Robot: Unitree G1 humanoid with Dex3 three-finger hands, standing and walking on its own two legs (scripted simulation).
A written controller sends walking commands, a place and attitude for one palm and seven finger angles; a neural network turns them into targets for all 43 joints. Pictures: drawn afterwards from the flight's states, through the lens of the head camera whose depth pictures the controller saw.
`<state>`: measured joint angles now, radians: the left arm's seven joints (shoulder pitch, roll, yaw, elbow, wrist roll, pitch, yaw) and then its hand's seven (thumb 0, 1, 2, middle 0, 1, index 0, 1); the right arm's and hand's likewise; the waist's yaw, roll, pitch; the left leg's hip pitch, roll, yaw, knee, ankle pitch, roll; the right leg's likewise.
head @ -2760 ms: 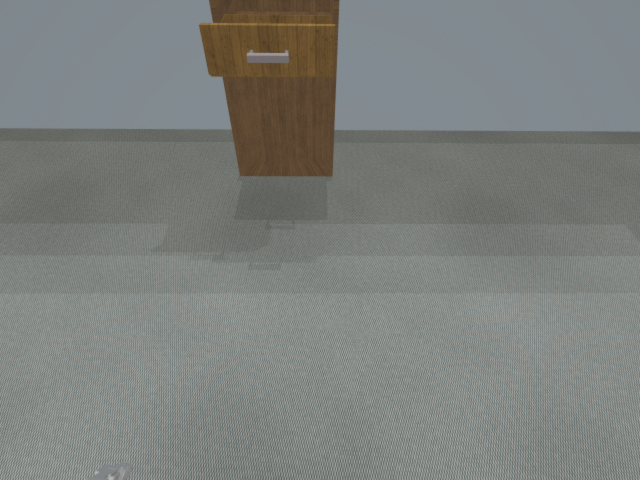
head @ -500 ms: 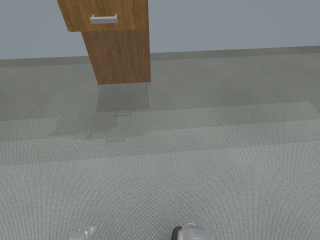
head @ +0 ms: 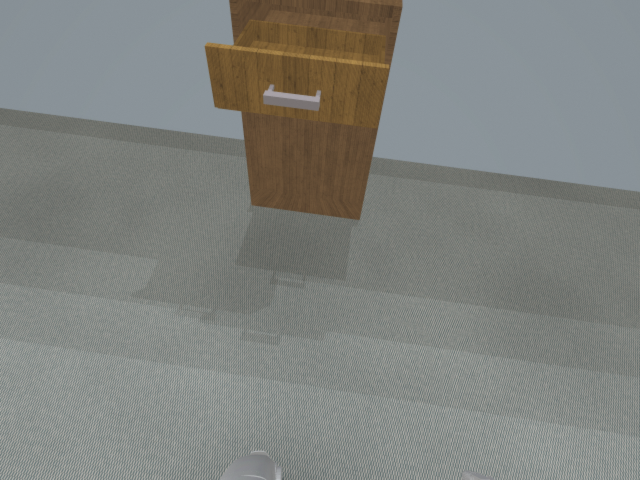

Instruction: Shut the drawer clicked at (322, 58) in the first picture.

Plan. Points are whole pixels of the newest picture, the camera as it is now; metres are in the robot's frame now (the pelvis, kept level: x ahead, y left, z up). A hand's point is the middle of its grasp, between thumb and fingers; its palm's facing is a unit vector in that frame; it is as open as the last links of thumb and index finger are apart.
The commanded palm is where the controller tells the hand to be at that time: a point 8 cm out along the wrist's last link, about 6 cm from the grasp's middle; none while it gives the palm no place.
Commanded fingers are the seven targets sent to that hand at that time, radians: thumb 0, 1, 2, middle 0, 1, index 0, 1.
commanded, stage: walk to a spot facing it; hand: left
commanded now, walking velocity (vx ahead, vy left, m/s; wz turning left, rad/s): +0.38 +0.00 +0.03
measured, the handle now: (293, 95) +0.93 +0.18 -0.02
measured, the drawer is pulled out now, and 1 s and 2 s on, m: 0.29 0.29 0.29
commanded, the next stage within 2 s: turn to face it in 0.50 s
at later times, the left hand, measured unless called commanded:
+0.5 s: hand (223, 366) +0.30 +0.19 -0.16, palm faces -0.09 -0.98 -0.17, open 7.4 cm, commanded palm none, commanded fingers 0.00 0.90 0.90 -0.20 -0.30 -0.20 -0.30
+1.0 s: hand (274, 306) +0.42 +0.13 -0.16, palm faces -0.05 -0.98 -0.20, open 7.2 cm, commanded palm none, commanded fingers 0.00 0.90 0.90 -0.20 -0.30 -0.20 -0.30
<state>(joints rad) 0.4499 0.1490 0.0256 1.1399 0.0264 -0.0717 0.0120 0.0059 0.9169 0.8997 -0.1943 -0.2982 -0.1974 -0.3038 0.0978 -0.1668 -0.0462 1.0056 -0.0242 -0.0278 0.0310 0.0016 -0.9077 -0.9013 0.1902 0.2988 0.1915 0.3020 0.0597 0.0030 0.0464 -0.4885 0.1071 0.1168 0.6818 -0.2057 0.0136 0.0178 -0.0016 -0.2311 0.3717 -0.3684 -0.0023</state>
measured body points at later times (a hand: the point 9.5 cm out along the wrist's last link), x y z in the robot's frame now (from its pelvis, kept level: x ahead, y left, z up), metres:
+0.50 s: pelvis +0.20 +0.02 +0.01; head +0.20 +0.02 +0.46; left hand +0.30 +0.24 -0.14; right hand +0.10 -0.18 -0.15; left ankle +0.12 +0.10 -0.73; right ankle +0.31 -0.13 -0.68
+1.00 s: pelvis +0.34 -0.04 +0.00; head +0.34 -0.04 +0.45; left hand +0.43 +0.18 -0.15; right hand +0.34 -0.27 -0.15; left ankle +0.39 +0.08 -0.72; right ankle +0.35 -0.12 -0.73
